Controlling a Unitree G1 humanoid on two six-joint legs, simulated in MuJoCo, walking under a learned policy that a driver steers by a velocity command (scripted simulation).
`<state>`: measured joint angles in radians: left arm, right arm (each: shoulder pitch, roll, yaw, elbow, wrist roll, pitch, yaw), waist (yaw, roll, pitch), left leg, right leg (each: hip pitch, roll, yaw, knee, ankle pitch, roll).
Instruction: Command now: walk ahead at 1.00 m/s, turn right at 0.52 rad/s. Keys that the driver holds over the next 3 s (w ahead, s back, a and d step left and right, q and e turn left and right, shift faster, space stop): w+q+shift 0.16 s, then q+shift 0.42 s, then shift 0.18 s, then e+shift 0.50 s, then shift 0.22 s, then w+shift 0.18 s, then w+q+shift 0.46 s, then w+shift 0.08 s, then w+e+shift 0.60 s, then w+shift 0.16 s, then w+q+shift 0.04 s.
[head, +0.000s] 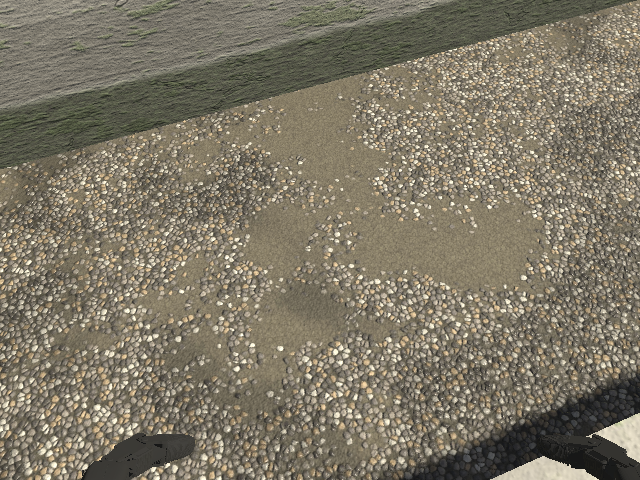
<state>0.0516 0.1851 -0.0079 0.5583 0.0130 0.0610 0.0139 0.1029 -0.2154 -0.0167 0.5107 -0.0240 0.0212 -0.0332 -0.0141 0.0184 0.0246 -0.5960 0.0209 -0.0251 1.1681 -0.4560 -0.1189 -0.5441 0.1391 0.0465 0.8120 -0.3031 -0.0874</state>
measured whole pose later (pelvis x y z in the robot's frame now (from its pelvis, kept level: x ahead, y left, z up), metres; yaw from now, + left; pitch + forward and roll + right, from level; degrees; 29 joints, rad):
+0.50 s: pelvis +0.02 +0.00 +0.01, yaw +13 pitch -2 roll -1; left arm 0.13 0.25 0.02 0.59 0.02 0.03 0.05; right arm 0.13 -0.21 -0.02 0.56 0.01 0.07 0.03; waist -0.01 -0.03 0.02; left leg -0.35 -0.06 -0.08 0.78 -0.38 0.03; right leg -0.33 0.00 -0.17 0.72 -0.35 -0.06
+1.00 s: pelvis +0.01 -0.01 +0.04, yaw +19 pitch +1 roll +1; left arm 0.26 0.22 -0.02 0.65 0.00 0.08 0.03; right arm 0.07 -0.26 -0.02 0.60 0.00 0.04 -0.02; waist 0.04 0.02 0.02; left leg -0.44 -0.08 -0.14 0.85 -0.43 -0.03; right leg -0.29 0.09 0.12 0.46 -0.19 -0.06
